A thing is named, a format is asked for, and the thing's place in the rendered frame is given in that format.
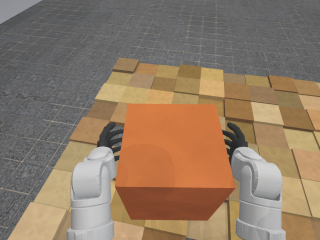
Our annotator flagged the robot right hand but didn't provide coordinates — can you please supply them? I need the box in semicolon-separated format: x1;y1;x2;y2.
222;122;248;165

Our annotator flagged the robot left forearm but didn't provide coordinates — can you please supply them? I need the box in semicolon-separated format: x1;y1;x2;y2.
66;146;117;240

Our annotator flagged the robot left hand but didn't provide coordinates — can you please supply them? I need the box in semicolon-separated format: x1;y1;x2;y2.
97;122;124;161

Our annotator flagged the robot right forearm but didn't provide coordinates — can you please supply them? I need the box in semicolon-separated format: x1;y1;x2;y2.
230;147;286;240

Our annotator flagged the carton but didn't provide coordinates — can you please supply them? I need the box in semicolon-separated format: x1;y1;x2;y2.
115;103;236;221

